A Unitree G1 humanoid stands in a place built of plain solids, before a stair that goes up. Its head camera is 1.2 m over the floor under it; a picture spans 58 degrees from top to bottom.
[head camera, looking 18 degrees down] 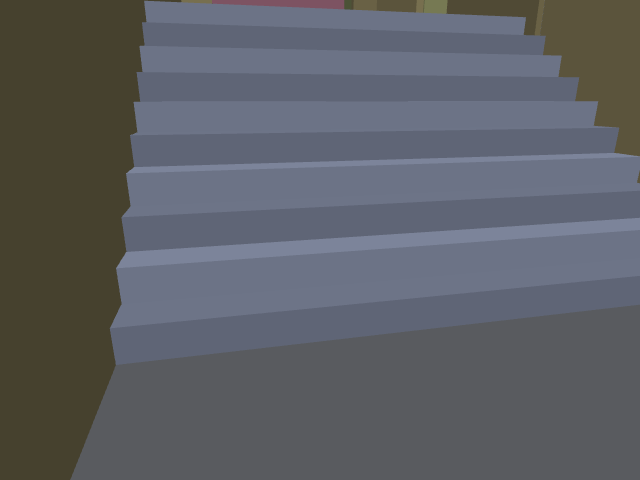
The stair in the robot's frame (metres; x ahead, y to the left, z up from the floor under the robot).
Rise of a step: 0.20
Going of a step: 0.26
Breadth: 3.66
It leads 12 degrees to the left of straight ahead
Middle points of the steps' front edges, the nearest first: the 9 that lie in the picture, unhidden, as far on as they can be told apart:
2.16 -0.81 0.20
2.41 -0.76 0.40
2.65 -0.70 0.59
2.91 -0.65 0.79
3.16 -0.60 0.99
3.40 -0.54 1.19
3.65 -0.49 1.38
3.90 -0.43 1.58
4.15 -0.38 1.78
